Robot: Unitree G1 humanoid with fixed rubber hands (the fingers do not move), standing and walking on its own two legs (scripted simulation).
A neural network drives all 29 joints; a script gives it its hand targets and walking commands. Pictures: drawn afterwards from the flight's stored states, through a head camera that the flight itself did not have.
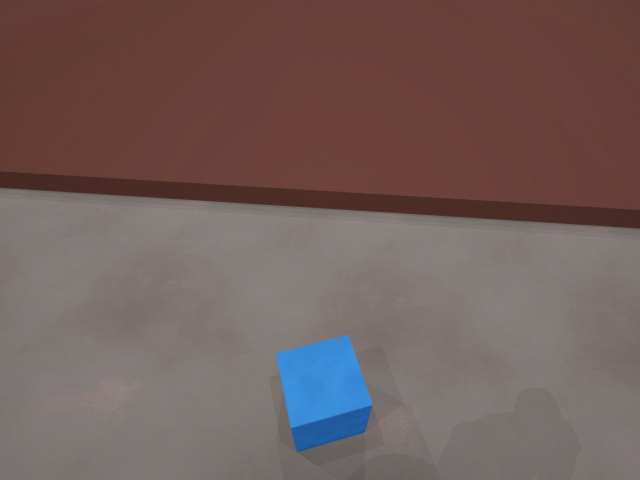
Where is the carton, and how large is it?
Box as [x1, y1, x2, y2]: [276, 335, 371, 451]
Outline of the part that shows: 348,335 276,353 290,425 297,451 364,432 371,408 371,402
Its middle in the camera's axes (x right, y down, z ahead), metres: +0.01 +0.43 +1.11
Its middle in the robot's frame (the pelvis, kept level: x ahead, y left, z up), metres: +0.45 +0.02 -0.65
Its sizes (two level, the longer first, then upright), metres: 0.210 0.200 0.250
